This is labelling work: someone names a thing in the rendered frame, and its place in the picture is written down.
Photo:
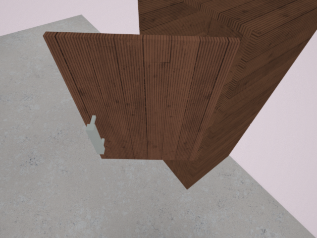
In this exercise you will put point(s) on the cupboard door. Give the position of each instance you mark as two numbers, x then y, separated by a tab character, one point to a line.
153	95

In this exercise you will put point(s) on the handle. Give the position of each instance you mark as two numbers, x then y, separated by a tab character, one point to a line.
94	137

